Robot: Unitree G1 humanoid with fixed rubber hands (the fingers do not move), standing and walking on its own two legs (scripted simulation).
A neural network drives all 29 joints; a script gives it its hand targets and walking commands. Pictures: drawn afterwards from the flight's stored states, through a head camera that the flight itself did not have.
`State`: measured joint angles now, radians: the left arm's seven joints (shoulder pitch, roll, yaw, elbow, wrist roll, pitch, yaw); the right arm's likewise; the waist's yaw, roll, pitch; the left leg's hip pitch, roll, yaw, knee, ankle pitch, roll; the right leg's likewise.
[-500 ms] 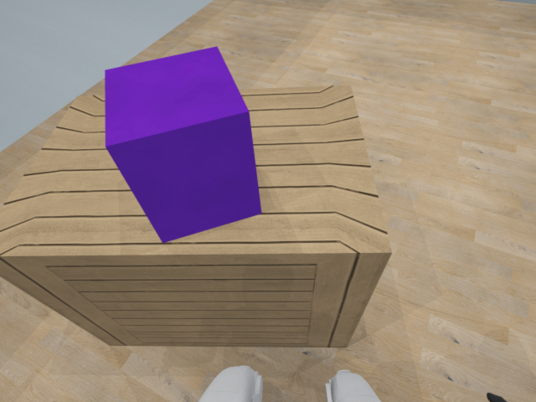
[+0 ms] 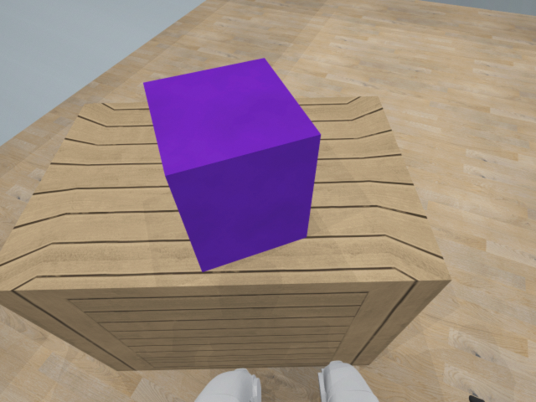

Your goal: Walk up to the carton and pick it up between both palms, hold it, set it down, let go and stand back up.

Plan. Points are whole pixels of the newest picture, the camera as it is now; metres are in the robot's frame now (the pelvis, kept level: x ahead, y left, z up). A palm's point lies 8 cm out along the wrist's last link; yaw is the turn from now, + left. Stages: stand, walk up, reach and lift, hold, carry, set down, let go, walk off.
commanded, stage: walk up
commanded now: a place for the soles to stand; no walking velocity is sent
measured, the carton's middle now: (232, 167) +0.48 +0.08 +0.06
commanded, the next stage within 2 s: none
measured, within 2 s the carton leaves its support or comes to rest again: neither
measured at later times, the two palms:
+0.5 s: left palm out of the picture +0.08 +0.42 -0.10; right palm out of the picture +0.11 -0.22 -0.10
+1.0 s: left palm out of the picture +0.09 +0.40 -0.08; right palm out of the picture +0.13 -0.26 -0.11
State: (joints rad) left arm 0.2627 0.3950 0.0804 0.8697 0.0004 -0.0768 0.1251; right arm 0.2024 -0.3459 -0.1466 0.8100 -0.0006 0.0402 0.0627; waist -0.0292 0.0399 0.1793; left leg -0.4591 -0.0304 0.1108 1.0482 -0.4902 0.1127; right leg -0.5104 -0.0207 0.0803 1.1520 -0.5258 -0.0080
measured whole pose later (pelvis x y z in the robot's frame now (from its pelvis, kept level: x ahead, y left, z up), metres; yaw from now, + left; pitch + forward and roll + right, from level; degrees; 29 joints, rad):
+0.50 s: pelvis +0.01 +0.09 -0.01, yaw +3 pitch -6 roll -2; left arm 0.24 0.40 0.08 0.87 0.00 -0.08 0.11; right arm 0.19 -0.36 -0.13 0.81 0.00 0.03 0.04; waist -0.04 0.03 0.18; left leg -0.48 -0.02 0.02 1.11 -0.52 0.05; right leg -0.59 -0.02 0.09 1.29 -0.54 0.01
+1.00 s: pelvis +0.03 +0.06 -0.01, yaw +2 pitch -5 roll +0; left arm 0.25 0.40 0.08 0.87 0.00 -0.07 0.09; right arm 0.18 -0.43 -0.12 0.81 0.00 0.01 0.03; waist -0.03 0.05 0.18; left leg -0.49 -0.01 0.00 1.09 -0.49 0.03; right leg -0.47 -0.02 0.08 1.09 -0.52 0.03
